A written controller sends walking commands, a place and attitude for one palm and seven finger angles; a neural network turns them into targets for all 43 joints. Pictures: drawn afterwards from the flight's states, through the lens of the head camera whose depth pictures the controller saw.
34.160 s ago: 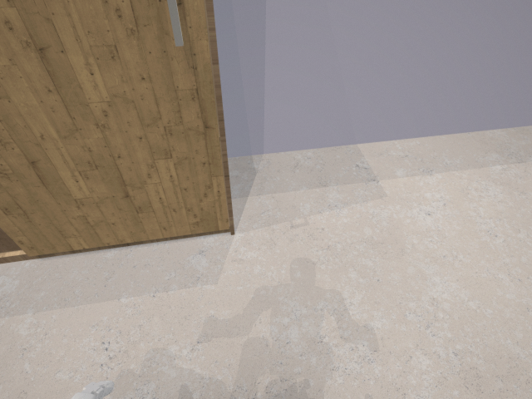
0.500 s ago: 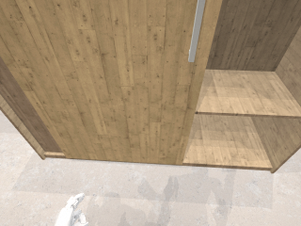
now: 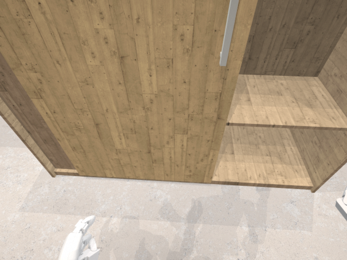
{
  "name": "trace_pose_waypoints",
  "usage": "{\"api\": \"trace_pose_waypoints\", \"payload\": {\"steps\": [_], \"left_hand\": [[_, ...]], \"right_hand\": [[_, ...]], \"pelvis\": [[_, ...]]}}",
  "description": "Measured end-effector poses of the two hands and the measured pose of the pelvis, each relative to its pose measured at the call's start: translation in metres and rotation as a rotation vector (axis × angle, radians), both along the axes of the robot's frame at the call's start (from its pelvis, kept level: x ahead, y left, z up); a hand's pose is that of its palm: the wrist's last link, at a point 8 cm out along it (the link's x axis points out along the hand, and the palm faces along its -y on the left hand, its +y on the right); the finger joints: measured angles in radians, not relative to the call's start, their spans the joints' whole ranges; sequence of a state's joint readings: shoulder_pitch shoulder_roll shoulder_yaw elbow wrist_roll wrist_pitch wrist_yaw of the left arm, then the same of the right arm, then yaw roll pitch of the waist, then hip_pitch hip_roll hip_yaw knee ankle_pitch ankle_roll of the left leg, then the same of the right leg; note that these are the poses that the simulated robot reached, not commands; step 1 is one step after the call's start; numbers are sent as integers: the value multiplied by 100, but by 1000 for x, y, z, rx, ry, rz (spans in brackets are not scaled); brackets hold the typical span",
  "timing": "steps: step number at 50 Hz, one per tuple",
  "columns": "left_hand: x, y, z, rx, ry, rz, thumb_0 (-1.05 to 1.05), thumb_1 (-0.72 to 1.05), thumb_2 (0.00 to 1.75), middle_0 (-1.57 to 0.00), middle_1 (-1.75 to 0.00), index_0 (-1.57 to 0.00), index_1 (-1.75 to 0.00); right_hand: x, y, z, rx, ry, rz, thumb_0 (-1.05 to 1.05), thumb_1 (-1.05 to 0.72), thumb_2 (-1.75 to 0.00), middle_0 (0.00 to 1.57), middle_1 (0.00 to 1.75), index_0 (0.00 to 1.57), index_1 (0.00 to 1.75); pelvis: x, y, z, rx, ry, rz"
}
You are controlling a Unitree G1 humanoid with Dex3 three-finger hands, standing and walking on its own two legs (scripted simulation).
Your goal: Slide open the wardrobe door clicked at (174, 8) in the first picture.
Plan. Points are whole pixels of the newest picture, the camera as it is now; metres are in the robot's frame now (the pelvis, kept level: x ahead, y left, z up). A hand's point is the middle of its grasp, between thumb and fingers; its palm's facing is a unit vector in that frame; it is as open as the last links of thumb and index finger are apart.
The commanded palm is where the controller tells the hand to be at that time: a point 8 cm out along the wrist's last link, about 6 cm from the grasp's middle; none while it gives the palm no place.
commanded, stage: let the arm hang, fingers relaxed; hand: right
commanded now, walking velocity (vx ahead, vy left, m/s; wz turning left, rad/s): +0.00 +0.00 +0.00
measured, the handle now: (227, 29) +0.68 -0.13 +0.23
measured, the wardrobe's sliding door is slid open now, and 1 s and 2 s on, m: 0.64 0.64 0.64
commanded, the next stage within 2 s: look to check the result in 1.14 s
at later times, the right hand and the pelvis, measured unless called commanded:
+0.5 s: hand out of the picture -0.03 -0.17 -0.19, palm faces +0.01 +0.99 -0.15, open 7.3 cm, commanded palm none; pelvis -0.02 +0.01 -0.01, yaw -2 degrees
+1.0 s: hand out of the picture +0.07 -0.22 -0.16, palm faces +0.02 +0.95 -0.31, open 7.4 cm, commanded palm none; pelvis +0.01 +0.01 +0.00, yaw -1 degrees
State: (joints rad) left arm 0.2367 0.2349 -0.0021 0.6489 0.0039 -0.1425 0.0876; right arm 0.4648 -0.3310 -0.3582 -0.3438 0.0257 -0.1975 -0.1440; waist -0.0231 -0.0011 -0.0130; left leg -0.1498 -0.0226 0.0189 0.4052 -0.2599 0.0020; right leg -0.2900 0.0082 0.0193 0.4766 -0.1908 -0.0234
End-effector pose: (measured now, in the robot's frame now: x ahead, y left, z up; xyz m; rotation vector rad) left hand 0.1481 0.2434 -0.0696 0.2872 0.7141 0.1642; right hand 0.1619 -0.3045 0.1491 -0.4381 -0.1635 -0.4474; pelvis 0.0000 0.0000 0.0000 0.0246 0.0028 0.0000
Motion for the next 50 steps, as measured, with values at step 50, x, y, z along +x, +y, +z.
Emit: {"api": "trace_pose_waypoints", "payload": {"steps": [50], "left_hand": [[-60,34,-58,-41,493,76,1,91,90,-21,-30,-20,-30]], "right_hand": [[-94,39,-271,416,1340,-109,1,-91,-90,20,30,20,30]], "pelvis": [[8,12,3,-24,-12,-20]]}}
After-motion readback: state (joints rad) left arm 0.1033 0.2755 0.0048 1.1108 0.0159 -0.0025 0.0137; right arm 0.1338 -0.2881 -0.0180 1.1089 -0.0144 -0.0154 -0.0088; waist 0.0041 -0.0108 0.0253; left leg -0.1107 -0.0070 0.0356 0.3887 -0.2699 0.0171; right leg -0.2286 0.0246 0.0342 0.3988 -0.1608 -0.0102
